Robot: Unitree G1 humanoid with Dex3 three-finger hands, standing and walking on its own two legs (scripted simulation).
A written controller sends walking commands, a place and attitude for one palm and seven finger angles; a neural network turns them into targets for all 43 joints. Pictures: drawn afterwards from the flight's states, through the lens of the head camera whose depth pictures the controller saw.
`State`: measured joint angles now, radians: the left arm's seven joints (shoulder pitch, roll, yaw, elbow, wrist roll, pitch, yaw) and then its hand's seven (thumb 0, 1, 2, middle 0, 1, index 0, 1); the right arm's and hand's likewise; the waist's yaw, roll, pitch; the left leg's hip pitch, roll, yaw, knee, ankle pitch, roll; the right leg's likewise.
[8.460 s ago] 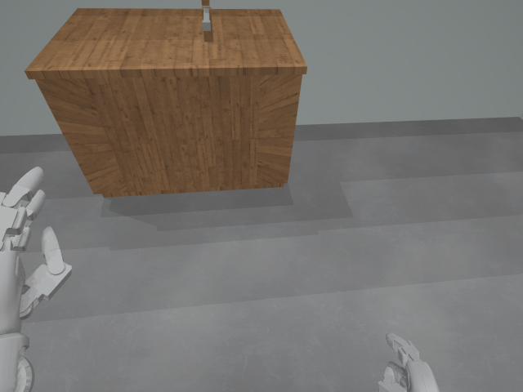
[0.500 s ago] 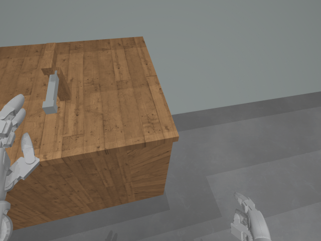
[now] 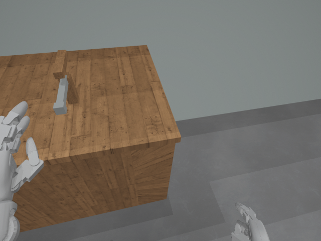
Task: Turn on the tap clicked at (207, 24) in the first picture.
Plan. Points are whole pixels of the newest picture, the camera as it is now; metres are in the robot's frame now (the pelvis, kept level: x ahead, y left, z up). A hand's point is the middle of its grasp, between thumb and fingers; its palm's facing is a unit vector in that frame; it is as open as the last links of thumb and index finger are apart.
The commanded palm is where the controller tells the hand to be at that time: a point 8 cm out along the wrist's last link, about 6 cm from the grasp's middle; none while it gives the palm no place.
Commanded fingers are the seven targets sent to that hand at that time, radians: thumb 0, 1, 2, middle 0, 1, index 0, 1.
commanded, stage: shuffle to correct the standing spot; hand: left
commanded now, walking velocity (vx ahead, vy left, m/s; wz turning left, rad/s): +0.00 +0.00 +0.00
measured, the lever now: (60, 108) +0.45 +0.34 +0.05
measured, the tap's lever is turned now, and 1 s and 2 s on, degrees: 0 0 0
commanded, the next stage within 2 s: come to a stop and stand still in 0.62 s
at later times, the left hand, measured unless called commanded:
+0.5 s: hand (59, 143) +0.26 +0.23 +0.15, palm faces +0.36 -0.87 -0.34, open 7.4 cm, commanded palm +0.20 +0.28 +0.17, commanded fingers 0.00 0.90 0.90 -0.20 -0.30 -0.20 -0.30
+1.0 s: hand (69, 111) +0.34 +0.24 +0.16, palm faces +0.34 -0.86 -0.38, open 7.4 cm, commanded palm +0.29 +0.28 +0.17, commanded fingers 0.00 0.90 0.90 -0.20 -0.30 -0.20 -0.30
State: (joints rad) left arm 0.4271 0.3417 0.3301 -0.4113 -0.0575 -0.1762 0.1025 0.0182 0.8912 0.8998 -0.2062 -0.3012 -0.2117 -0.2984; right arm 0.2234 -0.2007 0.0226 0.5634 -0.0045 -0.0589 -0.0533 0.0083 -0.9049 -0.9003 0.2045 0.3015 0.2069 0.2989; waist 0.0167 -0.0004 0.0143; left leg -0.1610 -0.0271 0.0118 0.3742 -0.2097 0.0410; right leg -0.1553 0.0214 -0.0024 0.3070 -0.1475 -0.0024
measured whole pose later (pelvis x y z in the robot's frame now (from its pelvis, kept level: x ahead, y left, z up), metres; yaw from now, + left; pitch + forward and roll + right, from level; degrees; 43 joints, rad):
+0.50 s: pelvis +0.04 +0.00 -0.02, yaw -2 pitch +0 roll -2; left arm 0.41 0.33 0.34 -0.43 -0.04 -0.23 0.11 0.02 0.89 0.90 -0.21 -0.30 -0.21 -0.30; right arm 0.23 -0.22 -0.01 0.60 0.00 -0.07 -0.03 0.01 -0.90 -0.90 0.20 0.30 0.21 0.30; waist 0.00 0.02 0.00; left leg -0.27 -0.01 0.03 0.72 -0.39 0.03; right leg -0.25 0.04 0.02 0.59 -0.35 -0.02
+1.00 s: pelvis +0.11 +0.02 -0.02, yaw -5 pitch -3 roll +0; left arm 0.45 0.35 0.39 -0.53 -0.05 -0.22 0.13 0.02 0.89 0.90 -0.21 -0.30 -0.21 -0.30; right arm 0.16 -0.20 0.02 0.61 0.00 -0.06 -0.02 0.01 -0.91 -0.90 0.20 0.30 0.21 0.30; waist 0.02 -0.02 0.12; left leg -0.39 0.02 -0.01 0.98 -0.45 0.00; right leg -0.32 0.00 -0.11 0.59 -0.22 -0.07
